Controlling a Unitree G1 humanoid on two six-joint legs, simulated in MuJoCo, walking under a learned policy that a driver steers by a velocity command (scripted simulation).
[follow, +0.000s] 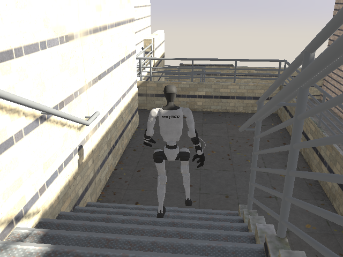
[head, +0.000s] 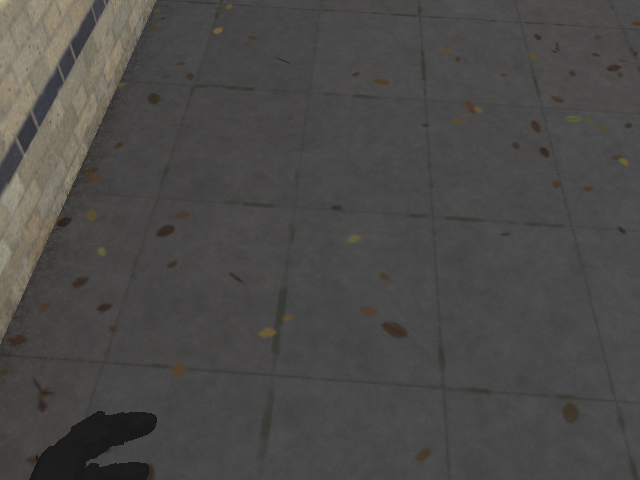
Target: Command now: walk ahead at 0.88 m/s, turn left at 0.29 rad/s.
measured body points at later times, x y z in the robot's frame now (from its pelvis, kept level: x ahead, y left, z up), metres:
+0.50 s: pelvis +0.41 +0.06 -0.23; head +0.42 +0.06 +0.22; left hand +0.38 +0.31 -0.37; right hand +0.65 -0.19 -0.24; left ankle +0.53 +0.18 -0.97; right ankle +0.13 -0.06 -0.75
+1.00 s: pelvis +0.76 -0.09 -0.27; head +0.78 -0.11 +0.18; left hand +1.09 -0.05 -0.34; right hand +0.62 -0.31 -0.40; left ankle +0.68 +0.17 -0.83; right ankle +0.81 -0.17 -0.97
